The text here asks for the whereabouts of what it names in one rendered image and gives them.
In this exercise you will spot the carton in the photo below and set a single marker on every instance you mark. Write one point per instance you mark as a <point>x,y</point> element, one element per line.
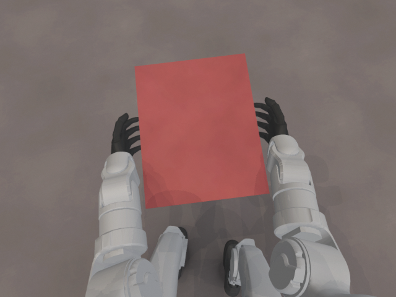
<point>199,136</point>

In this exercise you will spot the robot right hand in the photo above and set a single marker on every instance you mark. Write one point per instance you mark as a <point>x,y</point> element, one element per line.
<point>275,118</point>

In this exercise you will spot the left robot thigh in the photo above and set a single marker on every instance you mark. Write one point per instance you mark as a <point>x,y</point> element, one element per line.
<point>168,257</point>

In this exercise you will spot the robot left upper arm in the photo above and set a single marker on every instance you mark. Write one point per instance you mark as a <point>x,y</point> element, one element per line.
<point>135,277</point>

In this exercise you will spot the robot left forearm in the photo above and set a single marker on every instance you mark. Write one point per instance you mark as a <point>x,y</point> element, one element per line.
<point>121,236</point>

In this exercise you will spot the robot right forearm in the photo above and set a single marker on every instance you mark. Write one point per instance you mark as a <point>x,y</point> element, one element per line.
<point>296,209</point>

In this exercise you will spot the robot right upper arm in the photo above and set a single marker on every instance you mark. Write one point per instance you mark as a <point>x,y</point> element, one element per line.
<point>302,268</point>

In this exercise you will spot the robot right shin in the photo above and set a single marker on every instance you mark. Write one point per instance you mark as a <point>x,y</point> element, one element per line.
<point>246,241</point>

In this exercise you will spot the robot left hand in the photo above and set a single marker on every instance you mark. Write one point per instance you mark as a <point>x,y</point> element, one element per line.
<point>120,141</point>

